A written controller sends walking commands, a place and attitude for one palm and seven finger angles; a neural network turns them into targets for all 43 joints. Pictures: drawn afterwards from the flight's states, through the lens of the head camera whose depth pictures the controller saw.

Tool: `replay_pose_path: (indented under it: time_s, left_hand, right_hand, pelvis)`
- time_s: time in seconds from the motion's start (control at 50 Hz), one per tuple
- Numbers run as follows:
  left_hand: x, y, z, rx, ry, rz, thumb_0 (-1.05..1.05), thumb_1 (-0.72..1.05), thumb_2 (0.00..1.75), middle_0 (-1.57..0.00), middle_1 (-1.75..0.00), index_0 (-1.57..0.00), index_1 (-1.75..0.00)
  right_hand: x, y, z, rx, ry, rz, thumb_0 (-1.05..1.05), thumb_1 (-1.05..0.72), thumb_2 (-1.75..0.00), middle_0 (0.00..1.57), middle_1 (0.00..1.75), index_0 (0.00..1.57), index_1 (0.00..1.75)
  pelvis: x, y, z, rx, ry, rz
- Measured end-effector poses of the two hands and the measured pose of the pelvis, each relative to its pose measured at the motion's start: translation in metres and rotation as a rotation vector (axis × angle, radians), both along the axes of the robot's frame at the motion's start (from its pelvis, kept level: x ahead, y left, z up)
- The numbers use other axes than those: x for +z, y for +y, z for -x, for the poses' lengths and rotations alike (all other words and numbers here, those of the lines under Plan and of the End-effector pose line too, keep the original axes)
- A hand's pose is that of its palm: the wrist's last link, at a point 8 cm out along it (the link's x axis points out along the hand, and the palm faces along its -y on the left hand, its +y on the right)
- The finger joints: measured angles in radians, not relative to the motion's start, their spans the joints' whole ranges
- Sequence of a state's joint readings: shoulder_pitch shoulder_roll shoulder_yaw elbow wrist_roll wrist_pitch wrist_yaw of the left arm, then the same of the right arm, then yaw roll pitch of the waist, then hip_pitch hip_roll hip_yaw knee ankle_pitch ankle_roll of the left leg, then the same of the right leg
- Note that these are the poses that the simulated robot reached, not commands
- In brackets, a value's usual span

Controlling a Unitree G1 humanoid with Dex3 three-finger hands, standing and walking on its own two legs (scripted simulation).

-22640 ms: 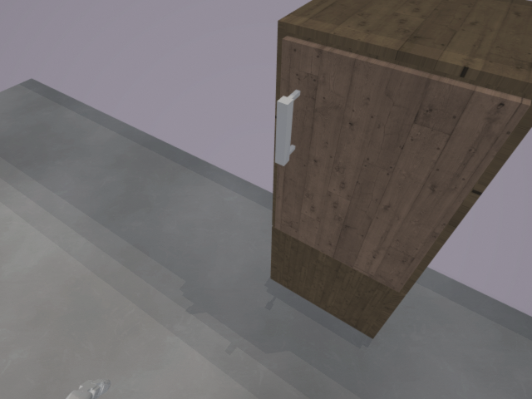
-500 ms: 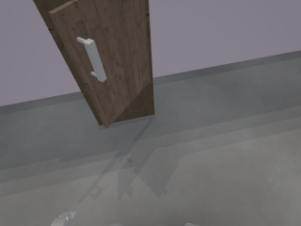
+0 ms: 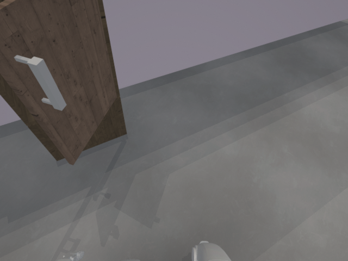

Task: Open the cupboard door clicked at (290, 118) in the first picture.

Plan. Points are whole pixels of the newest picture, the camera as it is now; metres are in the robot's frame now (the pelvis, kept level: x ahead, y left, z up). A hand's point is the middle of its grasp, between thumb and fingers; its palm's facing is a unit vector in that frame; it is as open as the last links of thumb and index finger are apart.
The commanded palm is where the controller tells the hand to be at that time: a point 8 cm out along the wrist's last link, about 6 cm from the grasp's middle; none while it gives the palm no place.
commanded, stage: walk to a spot facing it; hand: left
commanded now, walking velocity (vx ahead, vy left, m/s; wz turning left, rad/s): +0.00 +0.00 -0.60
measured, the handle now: (41, 84) +0.48 +0.39 +0.05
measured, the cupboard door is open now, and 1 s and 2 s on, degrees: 44 44 44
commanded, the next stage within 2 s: turn to face it in 1.86 s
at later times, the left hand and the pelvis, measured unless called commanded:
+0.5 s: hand (121, 246) +0.16 +0.14 -0.17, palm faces -0.31 -0.93 -0.22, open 7.4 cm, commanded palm none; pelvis +0.03 -0.02 +0.00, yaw -19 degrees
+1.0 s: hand (195, 170) +0.39 -0.05 -0.17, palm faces -0.69 -0.71 -0.15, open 7.4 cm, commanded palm none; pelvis +0.16 -0.09 -0.01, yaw -38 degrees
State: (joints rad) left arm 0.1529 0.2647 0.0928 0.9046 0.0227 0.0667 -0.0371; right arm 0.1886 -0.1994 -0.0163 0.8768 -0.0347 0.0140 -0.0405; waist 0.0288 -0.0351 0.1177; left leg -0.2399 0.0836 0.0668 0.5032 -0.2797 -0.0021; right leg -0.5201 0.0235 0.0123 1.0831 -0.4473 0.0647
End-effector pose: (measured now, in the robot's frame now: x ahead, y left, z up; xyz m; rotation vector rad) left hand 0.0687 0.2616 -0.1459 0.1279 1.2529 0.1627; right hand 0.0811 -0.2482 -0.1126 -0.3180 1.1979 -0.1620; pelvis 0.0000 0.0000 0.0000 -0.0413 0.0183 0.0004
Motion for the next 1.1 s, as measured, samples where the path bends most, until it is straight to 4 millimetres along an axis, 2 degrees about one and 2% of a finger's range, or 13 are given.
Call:
replay_pose_path:
  time_s: [0.1,0.2,0.26,0.32,0.42,0.54,0.62,0.72,0.8,0.86,0.98,1.04,1.1]
  left_hand:
    - [0.008,-0.007,-0.035,-0.102,-0.010,-0.024,0.01,0.91,0.90,-0.20,-0.30,-0.20,-0.30]
    - [0.011,-0.033,-0.075,-0.223,-0.049,-0.068,0.01,0.91,0.90,-0.20,-0.30,-0.20,-0.30]
    - [0.014,-0.050,-0.090,-0.273,-0.076,-0.095,0.01,0.91,0.90,-0.20,-0.30,-0.20,-0.30]
    - [0.018,-0.060,-0.092,-0.299,-0.067,-0.103,0.01,0.91,0.90,-0.20,-0.30,-0.20,-0.30]
    - [0.016,-0.072,-0.093,-0.347,-0.026,-0.076,0.01,0.90,0.90,-0.20,-0.30,-0.20,-0.30]
    - [0.002,-0.068,-0.105,-0.380,0.004,-0.012,0.01,0.90,0.90,-0.21,-0.30,-0.21,-0.30]
    - [-0.011,-0.063,-0.130,-0.417,0.036,0.011,0.01,0.90,0.90,-0.21,-0.30,-0.21,-0.30]
    - [-0.001,-0.080,-0.186,-0.507,0.009,0.036,0.01,0.91,0.90,-0.20,-0.30,-0.20,-0.30]
    - [0.005,-0.112,-0.235,-0.586,-0.028,0.048,0.01,0.91,0.90,-0.20,-0.30,-0.20,-0.30]
    - [0.006,-0.146,-0.270,-0.657,-0.044,0.055,0.01,0.91,0.90,-0.20,-0.30,-0.20,-0.30]
    - [0.004,-0.246,-0.341,-0.818,-0.101,0.075,0.01,0.91,0.90,-0.20,-0.30,-0.20,-0.30]
    - [0.002,-0.301,-0.373,-0.873,-0.169,0.086,0.01,0.91,0.90,-0.20,-0.30,-0.20,-0.30]
    - [0.000,-0.336,-0.389,-0.879,-0.233,0.083,0.01,0.91,0.90,-0.20,-0.30,-0.20,-0.30]
  right_hand:
    - [-0.008,-0.009,0.042,-0.108,0.060,-0.027,0.00,-0.90,-0.89,0.20,0.30,0.21,0.30]
    - [-0.032,-0.030,0.080,-0.227,0.102,-0.071,0.00,-0.90,-0.89,0.20,0.30,0.21,0.30]
    - [-0.043,-0.044,0.093,-0.296,0.129,-0.078,0.00,-0.90,-0.89,0.20,0.30,0.21,0.30]
    - [-0.037,-0.051,0.091,-0.339,0.113,-0.075,0.00,-0.90,-0.89,0.20,0.30,0.20,0.30]
    - [-0.022,-0.055,0.072,-0.376,0.021,-0.069,0.00,-0.91,-0.89,0.20,0.30,0.20,0.29]
    - [-0.009,-0.045,0.044,-0.392,-0.069,-0.042,0.00,-0.90,-0.89,0.20,0.30,0.20,0.29]
    - [-0.007,-0.032,0.043,-0.424,-0.101,0.001,0.00,-0.90,-0.89,0.20,0.30,0.20,0.30]
    - [0.004,-0.006,0.075,-0.517,0.011,-0.017,0.00,-0.90,-0.89,0.20,0.30,0.20,0.30]
    - [0.004,0.016,0.105,-0.622,0.118,-0.056,0.00,-0.90,-0.89,0.20,0.30,0.20,0.30]
    - [0.001,0.033,0.125,-0.707,0.195,-0.098,0.00,-0.90,-0.89,0.20,0.30,0.20,0.30]
    - [-0.011,0.058,0.149,-0.857,0.342,-0.209,0.00,-0.90,-0.89,0.20,0.30,0.20,0.30]
    - [-0.022,0.056,0.150,-0.910,0.405,-0.273,0.00,-0.90,-0.89,0.20,0.30,0.20,0.30]
    - [-0.035,0.030,0.135,-0.951,0.407,-0.312,0.00,-0.90,-0.89,0.20,0.30,0.20,0.30]
  pelvis:
    - [0.000,-0.005,-0.004,-0.075,0.006,-0.004]
    - [-0.013,-0.024,-0.010,-0.146,0.008,-0.032]
    - [-0.016,-0.030,-0.010,-0.190,0.001,-0.031]
    - [-0.010,-0.032,-0.010,-0.231,-0.007,-0.041]
    - [-0.003,-0.032,-0.016,-0.295,-0.012,-0.052]
    - [-0.005,-0.020,-0.039,-0.358,-0.009,-0.039]
    - [-0.012,-0.010,-0.061,-0.412,0.000,-0.016]
    - [0.002,-0.016,-0.087,-0.476,0.006,-0.006]
    - [0.005,-0.027,-0.108,-0.535,0.011,-0.003]
    - [0.004,-0.039,-0.124,-0.579,0.011,-0.009]
    - [-0.009,-0.080,-0.156,-0.651,0.004,-0.027]
    - [-0.021,-0.112,-0.172,-0.679,-0.004,-0.031]
    - [-0.029,-0.143,-0.183,-0.719,-0.027,-0.050]
